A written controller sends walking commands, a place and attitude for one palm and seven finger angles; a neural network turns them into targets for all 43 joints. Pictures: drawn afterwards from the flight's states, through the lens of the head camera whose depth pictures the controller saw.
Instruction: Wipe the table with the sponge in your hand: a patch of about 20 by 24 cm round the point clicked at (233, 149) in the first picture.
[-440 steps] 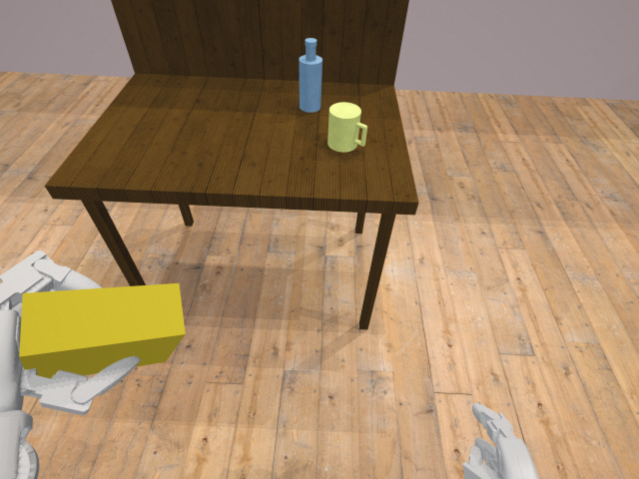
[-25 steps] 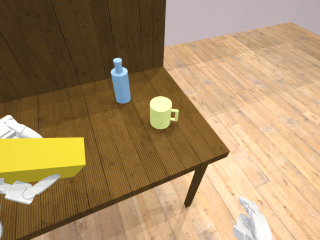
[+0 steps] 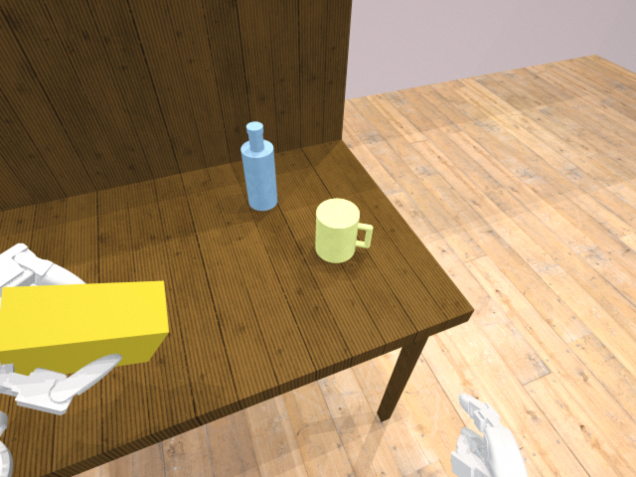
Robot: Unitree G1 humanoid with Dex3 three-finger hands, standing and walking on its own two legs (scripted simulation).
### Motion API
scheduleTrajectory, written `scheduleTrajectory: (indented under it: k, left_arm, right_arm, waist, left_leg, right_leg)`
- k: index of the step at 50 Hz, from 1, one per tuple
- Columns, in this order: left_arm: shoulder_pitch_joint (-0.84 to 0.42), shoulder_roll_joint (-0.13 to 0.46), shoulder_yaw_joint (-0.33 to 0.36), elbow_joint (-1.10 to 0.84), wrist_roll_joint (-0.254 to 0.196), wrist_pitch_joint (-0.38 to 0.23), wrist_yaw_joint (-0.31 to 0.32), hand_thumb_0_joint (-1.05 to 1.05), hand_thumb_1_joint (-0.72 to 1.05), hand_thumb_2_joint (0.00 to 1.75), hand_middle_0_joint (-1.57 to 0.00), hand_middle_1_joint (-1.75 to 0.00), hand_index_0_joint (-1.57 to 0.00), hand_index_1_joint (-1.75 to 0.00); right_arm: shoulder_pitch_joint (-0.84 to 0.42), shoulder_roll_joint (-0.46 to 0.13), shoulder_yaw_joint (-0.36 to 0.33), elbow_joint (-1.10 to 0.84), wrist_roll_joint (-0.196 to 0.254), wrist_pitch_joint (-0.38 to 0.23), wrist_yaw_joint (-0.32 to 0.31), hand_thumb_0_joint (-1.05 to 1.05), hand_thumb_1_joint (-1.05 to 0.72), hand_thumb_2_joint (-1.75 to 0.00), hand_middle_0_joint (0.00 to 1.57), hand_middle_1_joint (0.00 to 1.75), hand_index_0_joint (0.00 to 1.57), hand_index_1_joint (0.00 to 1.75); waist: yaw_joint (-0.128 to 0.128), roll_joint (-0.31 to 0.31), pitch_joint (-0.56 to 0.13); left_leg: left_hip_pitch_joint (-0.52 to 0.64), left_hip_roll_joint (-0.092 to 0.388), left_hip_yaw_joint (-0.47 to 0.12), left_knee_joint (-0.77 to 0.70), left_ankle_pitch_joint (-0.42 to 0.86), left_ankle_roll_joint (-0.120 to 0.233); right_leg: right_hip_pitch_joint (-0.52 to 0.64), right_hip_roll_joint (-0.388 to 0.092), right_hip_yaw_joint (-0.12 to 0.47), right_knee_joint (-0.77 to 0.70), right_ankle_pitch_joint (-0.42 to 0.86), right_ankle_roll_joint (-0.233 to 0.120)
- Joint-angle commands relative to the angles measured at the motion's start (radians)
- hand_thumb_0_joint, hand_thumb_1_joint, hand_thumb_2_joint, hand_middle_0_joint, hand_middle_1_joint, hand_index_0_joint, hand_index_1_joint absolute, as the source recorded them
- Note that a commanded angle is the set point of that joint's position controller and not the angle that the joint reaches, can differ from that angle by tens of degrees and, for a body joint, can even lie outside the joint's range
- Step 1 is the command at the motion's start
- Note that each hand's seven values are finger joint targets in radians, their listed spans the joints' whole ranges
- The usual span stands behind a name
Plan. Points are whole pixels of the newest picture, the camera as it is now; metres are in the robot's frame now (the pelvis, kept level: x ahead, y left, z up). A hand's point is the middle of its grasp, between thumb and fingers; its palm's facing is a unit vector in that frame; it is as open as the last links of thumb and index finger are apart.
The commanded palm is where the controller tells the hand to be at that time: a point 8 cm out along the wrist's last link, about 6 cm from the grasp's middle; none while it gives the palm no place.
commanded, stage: shuffle to correct the standing spot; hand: left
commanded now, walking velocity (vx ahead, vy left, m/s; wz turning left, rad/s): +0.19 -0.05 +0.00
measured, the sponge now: (111, 328) +0.22 +0.22 +0.14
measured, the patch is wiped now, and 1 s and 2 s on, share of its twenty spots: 0.00 0.00 0.00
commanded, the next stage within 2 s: come to a stop and stand still in 1.00 s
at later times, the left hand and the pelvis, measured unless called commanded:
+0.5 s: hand (70, 333) +0.21 +0.25 +0.15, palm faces +0.39 -0.83 -0.39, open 9.6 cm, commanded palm +0.16 +0.28 +0.18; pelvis +0.00 +0.00 +0.00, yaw +0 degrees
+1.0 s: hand (72, 330) +0.22 +0.25 +0.15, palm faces +0.41 -0.83 -0.37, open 9.6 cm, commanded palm +0.17 +0.28 +0.18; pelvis +0.01 +0.00 +0.00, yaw +1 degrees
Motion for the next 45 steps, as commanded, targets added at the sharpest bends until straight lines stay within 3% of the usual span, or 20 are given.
scheduleTrajectory:
  k: [1, 4, 5, 6, 10, 15, 19, 21, 23, 27, 31, 34, 38, 45]
  left_arm:
    - [-0.11, 0.116, 0.057, -0.175, -0.008, -0.038, 0.013, 0.0, 0.1, 1.3, -1.2, -1.6, -1.2, -1.6]
    - [-0.18, 0.142, 0.057, -0.225, 0.003, -0.039, 0.021, 0.0, 0.1, 1.3, -1.2, -1.6, -1.2, -1.6]
    - [-0.207, 0.166, 0.069, -0.276, 0.003, -0.045, 0.024, 0.0, 0.1, 1.3, -1.2, -1.6, -1.2, -1.6]
    - [-0.216, 0.155, 0.057, -0.291, 0.006, -0.049, 0.027, 0.0, 0.1, 1.3, -1.2, -1.6, -1.2, -1.6]
    - [-0.157, 0.187, 0.094, -0.321, 0.005, -0.058, 0.037, 0.0, 0.1, 1.3, -1.2, -1.6, -1.2, -1.6]
    - [-0.022, 0.155, 0.111, -0.228, -0.009, -0.058, 0.034, 0.0, 0.1, 1.3, -1.2, -1.6, -1.2, -1.6]
    - [-0.025, 0.137, 0.105, -0.168, -0.013, -0.049, 0.028, 0.0, 0.1, 1.3, -1.2, -1.6, -1.2, -1.6]
    - [-0.045, 0.133, 0.09, -0.184, -0.013, -0.046, 0.026, 0.0, 0.1, 1.3, -1.2, -1.6, -1.2, -1.6]
    - [-0.085, 0.137, 0.083, -0.2, -0.007, -0.046, 0.026, 0.0, 0.1, 1.3, -1.2, -1.6, -1.2, -1.6]
    - [-0.148, 0.159, 0.076, -0.269, 0.009, -0.056, 0.032, 0.0, 0.1, 1.3, -1.2, -1.6, -1.2, -1.6]
    - [-0.135, 0.167, 0.086, -0.293, 0.009, -0.062, 0.034, 0.0, 0.1, 1.3, -1.2, -1.6, -1.2, -1.6]
    - [-0.092, 0.154, 0.092, -0.266, 0.001, -0.06, 0.033, 0.0, 0.1, 1.3, -1.2, -1.6, -1.2, -1.6]
    - [-0.045, 0.144, 0.1, -0.228, -0.007, -0.053, 0.031, 0.0, 0.1, 1.3, -1.2, -1.6, -1.2, -1.6]
    - [-0.096, 0.158, 0.094, -0.231, -0.007, -0.045, 0.028, 0.0, 0.1, 1.3, -1.2, -1.6, -1.2, -1.6]
  right_arm:
    - [-0.081, -0.149, -0.055, -0.141, 0.0, -0.044, -0.026, 0.0, -0.9, -0.9, 0.2, 0.3, 0.2, 0.3]
    - [-0.092, -0.15, -0.052, -0.141, -0.005, -0.051, -0.03, 0.0, -0.9, -0.9, 0.2, 0.3, 0.2, 0.3]
    - [-0.108, -0.147, -0.051, -0.138, -0.003, -0.057, -0.034, 0.0, -0.9, -0.9, 0.2, 0.3, 0.2, 0.3]
    - [-0.109, -0.147, -0.051, -0.143, -0.006, -0.064, -0.035, 0.0, -0.9, -0.9, 0.2, 0.3, 0.2, 0.3]
    - [-0.1, -0.148, -0.058, -0.139, -0.004, -0.072, -0.028, 0.0, -0.9, -0.9, 0.2, 0.3, 0.2, 0.3]
    - [-0.077, -0.147, -0.065, -0.135, 0.0, -0.056, -0.021, 0.0, -0.9, -0.9, 0.2, 0.3, 0.2, 0.3]
    - [-0.066, -0.148, -0.064, -0.138, 0.004, -0.034, -0.021, 0.0, -0.9, -0.9, 0.2, 0.3, 0.2, 0.3]
    - [-0.072, -0.149, -0.064, -0.137, 0.003, -0.036, -0.026, 0.0, -0.9, -0.9, 0.2, 0.3, 0.2, 0.3]
    - [-0.078, -0.152, -0.062, -0.139, -0.001, -0.039, -0.027, 0.0, -0.9, -0.9, 0.2, 0.3, 0.2, 0.3]
    - [-0.099, -0.153, -0.053, -0.143, -0.006, -0.055, -0.033, 0.0, -0.9, -0.9, 0.2, 0.3, 0.2, 0.3]
    - [-0.093, -0.148, -0.055, -0.141, -0.005, -0.066, -0.028, 0.0, -0.9, -0.9, 0.2, 0.3, 0.2, 0.3]
    - [-0.073, -0.15, -0.063, -0.141, -0.001, -0.058, -0.019, 0.0, -0.9, -0.9, 0.2, 0.3, 0.2, 0.3]
    - [-0.072, -0.145, -0.059, -0.139, -0.001, -0.043, -0.018, 0.0, -0.9, -0.9, 0.2, 0.3, 0.2, 0.3]
    - [-0.091, -0.145, -0.055, -0.141, 0.001, -0.038, -0.026, 0.0, -0.9, -0.9, 0.2, 0.3, 0.2, 0.3]
  waist:
    - [-0.015, -0.018, -0.067]
    - [-0.008, 0.005, -0.074]
    - [-0.009, 0.046, -0.078]
    - [-0.005, 0.071, -0.082]
    - [-0.001, 0.119, -0.12]
    - [-0.006, 0.071, -0.102]
    - [-0.011, -0.035, -0.074]
    - [-0.014, -0.043, -0.077]
    - [-0.013, -0.025, -0.078]
    - [-0.005, 0.106, -0.085]
    - [-0.001, 0.094, -0.111]
    - [-0.004, 0.053, -0.131]
    - [-0.011, 0.045, -0.125]
    - [-0.011, 0.04, -0.105]
  left_leg:
    - [-0.009, 0.058, -0.07, -0.078, 0.11, 0.05]
    - [-0.003, 0.055, -0.074, -0.075, 0.13, 0.057]
    - [0.013, 0.061, -0.082, -0.094, 0.158, 0.06]
    - [0.016, 0.066, -0.095, -0.098, 0.188, 0.062]
    - [0.019, 0.064, -0.092, -0.074, 0.29, 0.058]
    - [-0.02, 0.054, -0.082, -0.059, 0.204, 0.051]
    - [-0.042, 0.029, -0.043, 0.0, 0.101, 0.045]
    - [-0.007, 0.028, -0.04, -0.008, 0.133, 0.043]
    - [0.016, 0.038, -0.05, -0.026, 0.187, 0.047]
    - [0.022, 0.105, -0.145, -0.108, 0.316, 0.074]
    - [0.009, 0.086, -0.115, -0.076, 0.344, 0.065]
    - [0.003, 0.052, -0.071, -0.021, 0.308, 0.048]
    - [0.003, 0.058, -0.07, -0.026, 0.268, 0.047]
    - [0.013, 0.072, -0.089, -0.059, 0.282, 0.057]
  right_leg:
    - [0.02, -0.114, 0.15, -0.089, 0.172, -0.013]
    - [0.035, -0.116, 0.151, -0.082, 0.178, -0.013]
    - [0.037, -0.109, 0.139, -0.068, 0.201, -0.008]
    - [0.048, -0.105, 0.124, -0.053, 0.216, -0.005]
    - [0.105, -0.104, 0.114, -0.037, 0.29, -0.01]
    - [0.092, -0.112, 0.128, -0.061, 0.229, -0.022]
    - [0.041, -0.148, 0.185, -0.109, 0.142, -0.038]
    - [0.023, -0.155, 0.185, -0.101, 0.169, -0.041]
    - [0.02, -0.14, 0.162, -0.074, 0.202, -0.031]
    - [0.047, -0.075, 0.063, 0.013, 0.234, 0.013]
    - [0.107, -0.084, 0.067, -0.017, 0.28, 0.005]
    - [0.119, -0.11, 0.114, -0.032, 0.307, -0.022]
    - [0.091, -0.112, 0.122, -0.036, 0.289, -0.022]
    - [0.067, -0.096, 0.103, -0.028, 0.287, -0.007]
